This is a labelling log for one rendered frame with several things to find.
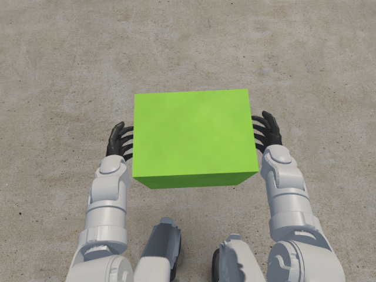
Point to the robot right thigh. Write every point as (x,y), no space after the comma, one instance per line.
(237,259)

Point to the robot left upper arm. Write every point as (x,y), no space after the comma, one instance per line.
(115,268)

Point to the robot thigh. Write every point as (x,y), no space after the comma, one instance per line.
(237,259)
(155,262)

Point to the carton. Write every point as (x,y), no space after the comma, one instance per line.
(193,139)

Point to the robot right hand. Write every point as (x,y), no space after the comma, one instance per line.
(271,131)

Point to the robot left hand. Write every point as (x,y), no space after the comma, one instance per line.
(115,145)

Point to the right robot forearm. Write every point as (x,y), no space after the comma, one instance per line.
(291,214)

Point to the left robot forearm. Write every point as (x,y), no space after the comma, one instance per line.
(104,232)

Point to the robot left thigh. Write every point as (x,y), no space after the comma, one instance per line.
(155,262)

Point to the robot right upper arm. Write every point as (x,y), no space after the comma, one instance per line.
(293,261)

